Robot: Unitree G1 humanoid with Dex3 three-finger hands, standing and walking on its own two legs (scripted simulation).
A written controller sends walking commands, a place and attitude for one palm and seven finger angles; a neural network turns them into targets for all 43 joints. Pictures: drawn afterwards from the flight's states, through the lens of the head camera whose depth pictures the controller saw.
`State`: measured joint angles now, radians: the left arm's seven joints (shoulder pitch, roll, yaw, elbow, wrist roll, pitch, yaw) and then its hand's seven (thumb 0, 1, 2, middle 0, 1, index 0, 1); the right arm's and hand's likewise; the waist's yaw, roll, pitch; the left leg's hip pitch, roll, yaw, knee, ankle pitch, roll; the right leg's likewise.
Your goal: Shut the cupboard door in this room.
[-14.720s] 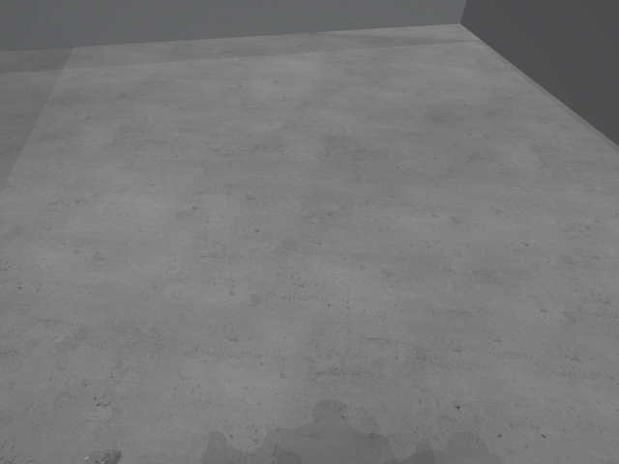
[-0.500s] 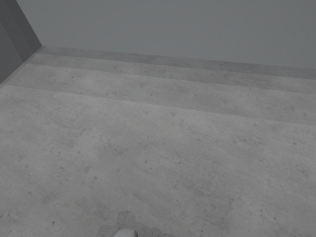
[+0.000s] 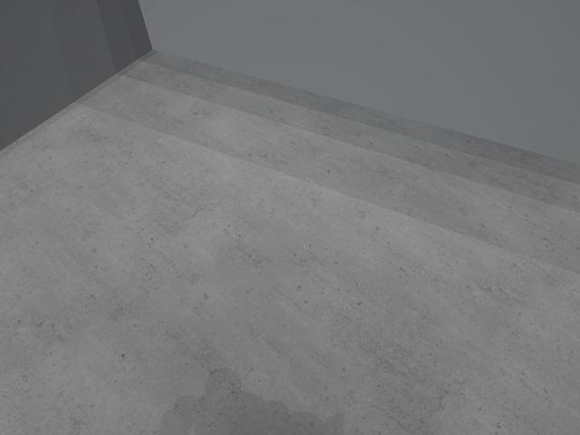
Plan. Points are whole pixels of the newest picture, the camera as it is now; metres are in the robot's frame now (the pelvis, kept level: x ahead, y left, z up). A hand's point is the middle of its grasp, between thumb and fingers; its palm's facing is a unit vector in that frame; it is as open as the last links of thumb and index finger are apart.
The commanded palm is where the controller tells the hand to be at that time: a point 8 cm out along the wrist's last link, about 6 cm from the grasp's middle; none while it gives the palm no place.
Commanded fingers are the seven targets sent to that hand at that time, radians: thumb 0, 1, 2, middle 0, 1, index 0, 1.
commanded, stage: turn or walk to find it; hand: left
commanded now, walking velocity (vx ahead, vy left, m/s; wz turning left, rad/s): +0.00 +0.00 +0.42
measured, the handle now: out of the picture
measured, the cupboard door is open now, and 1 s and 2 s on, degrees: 71 71 71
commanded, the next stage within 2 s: none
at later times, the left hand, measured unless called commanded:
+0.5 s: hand out of the picture -0.04 +0.18 -0.17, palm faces +0.26 -0.93 -0.25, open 7.4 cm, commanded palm none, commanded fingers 0.00 0.90 0.90 -0.20 -0.30 -0.20 -0.30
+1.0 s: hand out of the picture -0.03 +0.20 -0.16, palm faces +0.42 -0.86 -0.28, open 7.4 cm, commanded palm none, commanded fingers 0.00 0.90 0.90 -0.20 -0.30 -0.20 -0.30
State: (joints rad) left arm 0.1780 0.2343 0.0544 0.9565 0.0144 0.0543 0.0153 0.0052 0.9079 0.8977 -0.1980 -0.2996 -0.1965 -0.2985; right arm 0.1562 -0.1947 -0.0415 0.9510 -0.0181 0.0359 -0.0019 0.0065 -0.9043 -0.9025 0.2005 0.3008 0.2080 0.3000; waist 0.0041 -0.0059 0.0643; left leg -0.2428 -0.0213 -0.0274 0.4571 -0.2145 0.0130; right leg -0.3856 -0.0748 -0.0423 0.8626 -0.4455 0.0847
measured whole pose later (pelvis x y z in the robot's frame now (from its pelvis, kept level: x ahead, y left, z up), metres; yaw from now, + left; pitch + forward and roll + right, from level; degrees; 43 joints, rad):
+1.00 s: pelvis -0.04 -0.03 -0.01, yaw +25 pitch +0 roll +2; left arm 0.14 0.21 0.04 0.92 0.01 0.02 0.02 0.00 0.91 0.90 -0.20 -0.30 -0.20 -0.30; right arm 0.20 -0.21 -0.06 0.96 -0.01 0.05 0.00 0.01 -0.90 -0.90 0.20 0.30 0.21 0.30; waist -0.02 0.02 0.06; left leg -0.30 -0.04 -0.08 0.53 -0.24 -0.02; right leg -0.27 -0.05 -0.06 0.57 -0.31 0.06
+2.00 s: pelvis -0.06 -0.07 -0.01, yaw +51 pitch +0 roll +1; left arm 0.13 0.19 0.03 0.92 0.02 0.01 0.02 0.00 0.91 0.90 -0.20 -0.30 -0.20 -0.30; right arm 0.21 -0.22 -0.07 0.97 -0.01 0.05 0.00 0.01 -0.90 -0.90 0.20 0.30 0.21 0.30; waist -0.03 0.05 0.07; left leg -0.34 -0.04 -0.09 0.63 -0.33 -0.02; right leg -0.27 -0.03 -0.09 0.58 -0.31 0.00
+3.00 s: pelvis -0.07 -0.10 -0.01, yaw +76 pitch +1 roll +1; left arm 0.14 0.18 0.03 0.92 0.02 0.01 0.02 0.00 0.91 0.90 -0.20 -0.30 -0.20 -0.30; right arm 0.22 -0.22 -0.07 0.98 -0.01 0.06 0.00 0.01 -0.91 -0.90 0.20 0.30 0.21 0.30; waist -0.03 0.05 0.06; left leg -0.38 -0.05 -0.08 0.73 -0.41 -0.01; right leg -0.27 -0.04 -0.10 0.59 -0.32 -0.02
